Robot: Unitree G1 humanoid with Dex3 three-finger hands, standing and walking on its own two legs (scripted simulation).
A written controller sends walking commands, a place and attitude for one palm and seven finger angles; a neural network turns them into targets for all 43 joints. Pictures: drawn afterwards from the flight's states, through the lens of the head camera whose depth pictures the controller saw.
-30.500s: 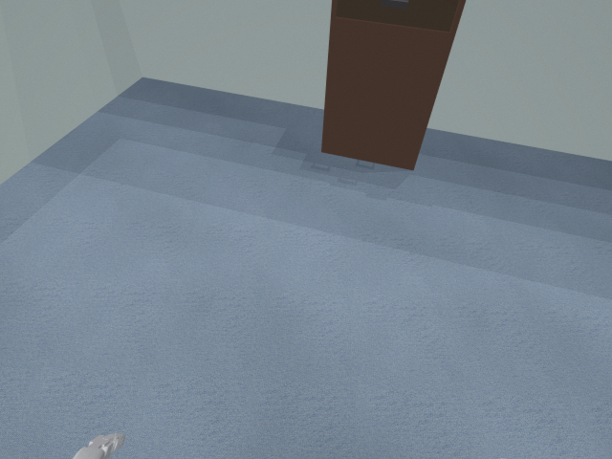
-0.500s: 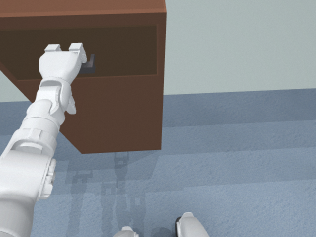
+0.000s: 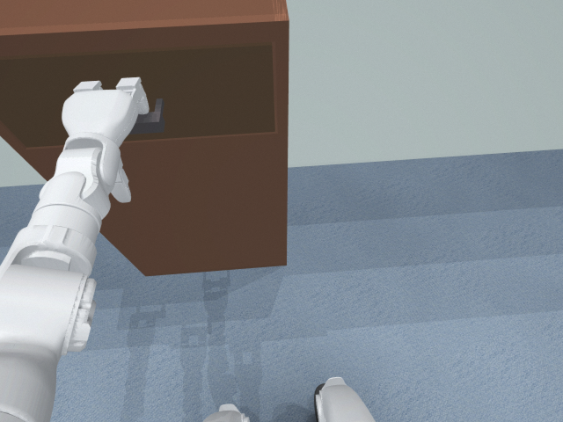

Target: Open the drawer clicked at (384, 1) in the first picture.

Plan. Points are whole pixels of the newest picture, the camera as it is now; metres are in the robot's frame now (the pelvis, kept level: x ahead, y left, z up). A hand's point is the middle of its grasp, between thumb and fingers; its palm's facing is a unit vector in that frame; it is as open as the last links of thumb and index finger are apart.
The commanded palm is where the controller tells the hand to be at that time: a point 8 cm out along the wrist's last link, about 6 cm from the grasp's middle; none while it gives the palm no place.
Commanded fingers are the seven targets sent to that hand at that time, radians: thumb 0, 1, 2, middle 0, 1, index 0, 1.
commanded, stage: lift the fingers back up to retry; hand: left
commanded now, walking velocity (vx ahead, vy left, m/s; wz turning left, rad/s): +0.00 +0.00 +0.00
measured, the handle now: (131, 114) +0.58 +0.21 +0.06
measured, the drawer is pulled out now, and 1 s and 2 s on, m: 0.00 0.00 0.00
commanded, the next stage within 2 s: re-aim the fingers above the handle in 0.54 s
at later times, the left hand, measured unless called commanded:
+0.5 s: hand (101, 117) +0.52 +0.22 +0.12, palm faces -0.01 +0.00 -1.00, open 13.9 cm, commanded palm +0.49 +0.22 +0.17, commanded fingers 0.00 -0.50 0.30 -0.30 -1.20 -0.30 -1.20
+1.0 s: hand (101, 132) +0.50 +0.22 +0.11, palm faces -0.04 +0.02 -1.00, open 13.9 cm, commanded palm +0.48 +0.21 +0.17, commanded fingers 0.00 -0.50 0.30 -0.30 -1.20 -0.30 -1.20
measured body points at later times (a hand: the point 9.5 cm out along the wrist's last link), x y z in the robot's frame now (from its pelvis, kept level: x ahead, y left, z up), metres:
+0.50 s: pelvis +0.05 +0.00 +0.03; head +0.12 -0.02 +0.47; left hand +0.52 +0.22 +0.17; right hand +0.12 -0.27 -0.11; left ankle -0.01 +0.11 -0.69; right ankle +0.08 -0.14 -0.69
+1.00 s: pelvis +0.05 -0.01 +0.03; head +0.11 -0.03 +0.48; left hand +0.49 +0.21 +0.17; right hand +0.15 -0.26 -0.11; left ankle -0.01 +0.11 -0.69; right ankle +0.08 -0.14 -0.69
